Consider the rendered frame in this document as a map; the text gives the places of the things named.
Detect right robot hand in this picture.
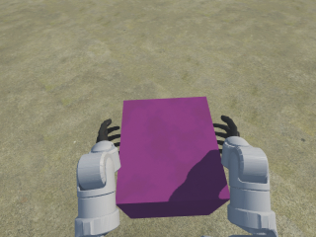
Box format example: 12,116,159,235
213,115,240,154

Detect left robot hand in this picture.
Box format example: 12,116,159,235
96,118,120,154

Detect left robot forearm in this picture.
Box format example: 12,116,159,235
74,140,121,237

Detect right robot forearm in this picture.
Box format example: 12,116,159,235
221,136,278,237

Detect carton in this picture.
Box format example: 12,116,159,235
116,96,230,219

